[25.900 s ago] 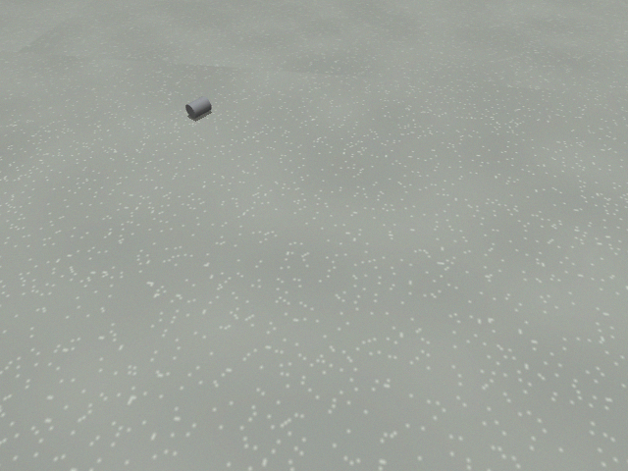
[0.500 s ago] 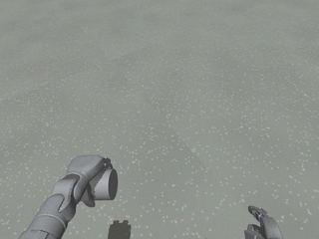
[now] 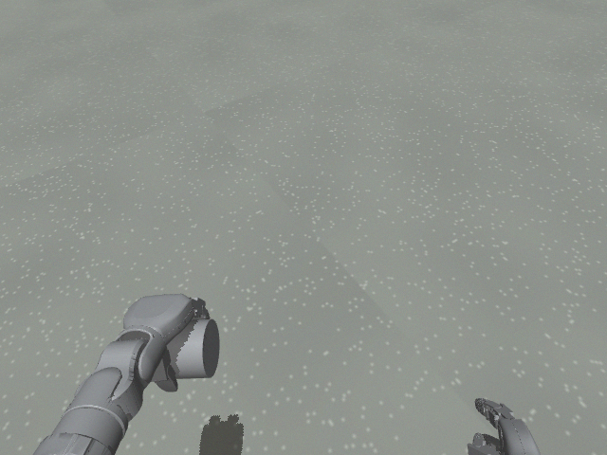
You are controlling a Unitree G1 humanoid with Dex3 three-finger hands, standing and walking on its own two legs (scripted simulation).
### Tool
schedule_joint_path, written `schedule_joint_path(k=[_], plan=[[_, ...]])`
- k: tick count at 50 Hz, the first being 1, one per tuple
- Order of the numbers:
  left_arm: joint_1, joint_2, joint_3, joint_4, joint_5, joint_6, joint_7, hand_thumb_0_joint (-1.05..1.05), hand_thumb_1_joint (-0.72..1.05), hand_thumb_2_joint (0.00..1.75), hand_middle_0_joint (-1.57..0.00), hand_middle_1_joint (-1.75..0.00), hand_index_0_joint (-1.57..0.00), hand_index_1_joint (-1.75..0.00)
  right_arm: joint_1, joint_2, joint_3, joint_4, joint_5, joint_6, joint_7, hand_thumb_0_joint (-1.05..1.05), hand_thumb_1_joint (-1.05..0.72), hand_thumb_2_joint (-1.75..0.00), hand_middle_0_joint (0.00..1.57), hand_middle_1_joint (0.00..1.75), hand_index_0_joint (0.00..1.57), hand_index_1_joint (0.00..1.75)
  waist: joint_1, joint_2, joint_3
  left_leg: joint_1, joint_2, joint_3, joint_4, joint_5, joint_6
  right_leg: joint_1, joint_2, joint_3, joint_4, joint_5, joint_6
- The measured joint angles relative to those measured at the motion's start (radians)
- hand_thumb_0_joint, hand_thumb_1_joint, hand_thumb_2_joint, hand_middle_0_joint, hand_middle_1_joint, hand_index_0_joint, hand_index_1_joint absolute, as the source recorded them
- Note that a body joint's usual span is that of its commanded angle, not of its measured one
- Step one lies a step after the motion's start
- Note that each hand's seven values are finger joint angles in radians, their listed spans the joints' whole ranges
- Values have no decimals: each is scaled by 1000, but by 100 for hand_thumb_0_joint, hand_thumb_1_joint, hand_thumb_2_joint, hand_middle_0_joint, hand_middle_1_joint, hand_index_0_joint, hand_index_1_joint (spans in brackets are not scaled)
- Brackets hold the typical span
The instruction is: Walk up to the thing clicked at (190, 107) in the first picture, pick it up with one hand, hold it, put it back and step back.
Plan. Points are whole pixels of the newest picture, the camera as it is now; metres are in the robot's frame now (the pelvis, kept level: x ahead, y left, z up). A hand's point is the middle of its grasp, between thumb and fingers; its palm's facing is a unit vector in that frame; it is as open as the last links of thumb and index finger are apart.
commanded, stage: crouch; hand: left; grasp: from above
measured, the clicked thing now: (174, 349) +0.30 +0.22 -0.07
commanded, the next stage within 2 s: lower in 1.80 s
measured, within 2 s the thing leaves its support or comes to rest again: neither
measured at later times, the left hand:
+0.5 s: hand (199, 369) +0.33 +0.23 -0.24, palm faces -0.42 +0.06 -0.91, open 11.0 cm
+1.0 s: hand (222, 389) +0.36 +0.24 -0.46, palm faces -0.47 +0.01 -0.88, open 11.0 cm
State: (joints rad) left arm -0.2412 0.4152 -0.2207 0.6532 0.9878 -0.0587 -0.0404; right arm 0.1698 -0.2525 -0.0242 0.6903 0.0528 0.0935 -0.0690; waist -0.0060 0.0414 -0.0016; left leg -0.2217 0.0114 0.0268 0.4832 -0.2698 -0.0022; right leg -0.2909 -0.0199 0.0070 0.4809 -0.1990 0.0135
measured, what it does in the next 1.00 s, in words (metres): lowers itself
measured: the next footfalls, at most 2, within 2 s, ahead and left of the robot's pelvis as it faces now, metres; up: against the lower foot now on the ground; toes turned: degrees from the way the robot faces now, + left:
none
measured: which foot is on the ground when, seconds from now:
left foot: down 0.00-1.00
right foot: down 0.00-1.00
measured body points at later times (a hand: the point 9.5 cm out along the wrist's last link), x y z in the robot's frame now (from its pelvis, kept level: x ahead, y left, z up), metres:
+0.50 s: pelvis -0.04 +0.01 -0.13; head +0.08 +0.02 +0.31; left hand +0.35 +0.23 -0.19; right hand +0.03 -0.29 -0.24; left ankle -0.01 +0.12 -0.74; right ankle +0.03 -0.13 -0.74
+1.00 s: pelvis -0.07 +0.01 -0.30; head +0.15 +0.05 +0.09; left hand +0.38 +0.24 -0.41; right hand -0.01 -0.27 -0.42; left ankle -0.01 +0.12 -0.74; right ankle +0.03 -0.13 -0.74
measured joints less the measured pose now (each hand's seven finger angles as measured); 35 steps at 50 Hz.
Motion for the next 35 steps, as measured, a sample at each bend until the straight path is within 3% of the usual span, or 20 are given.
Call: schedule_joint_path(k=[5, 10, 17, 20, 26, 35], plan=[[-4, -8, 6, 60, 27, -24, 47, 0, -11, 44, -74, -30, -73, -36, 0, 4, -3, -6, -5, 6, 7, 1, -90, -89, 20, 30, 21, 30, -11, -14, 4, -42, -1, -3, 28, -8, 0, -40, -2, -2, 28, -9, 0], [-55, -16, 12, 181, 76, -60, 139, 0, -11, 42, -74, -29, -74, -36, -2, 2, -9, 4, -20, 4, 20, 1, -90, -89, 20, 30, 21, 30, -24, -33, -7, -176, -1, -13, 139, -44, -1, -165, -3, -10, 125, -40, -1], [-191, -13, 37, 358, 185, -95, 301, 0, -10, 40, -73, -31, -73, -37, 21, -17, -39, 13, -53, -18, 50, 1, -90, -89, 20, 30, 21, 30, -50, -49, -85, -554, 5, -33, 479, -165, -3, -528, -1, -23, 435, -144, 0], [-251, -8, 53, 417, 215, -88, 358, 0, -9, 40, -73, -32, -73, -37, 32, -26, -49, 18, -63, -26, 53, 1, -90, -89, 20, 30, 21, 30, -69, -45, -115, -719, 6, -39, 629, -217, 0, -689, -1, -25, 575, -190, 4], [-375, 9, 97, 535, 212, -47, 416, 0, -8, 40, -71, -33, -72, -37, 55, -21, -56, 43, -81, -54, 42, 1, -90, -89, 20, 30, 21, 30, -109, -30, -160, -1008, 5, -39, 876, -290, 10, -977, -1, -18, 806, -250, 9], [-472, 44, 141, 583, 190, -26, 392, 0, -10, 44, -71, -34, -71, -39, 87, 14, -43, 60, -96, -92, 48, 1, -90, -89, 20, 30, 21, 30, -156, 0, -189, -1340, -8, -44, 1158, -361, 22, -1304, -14, -14, 1076, -313, 17]])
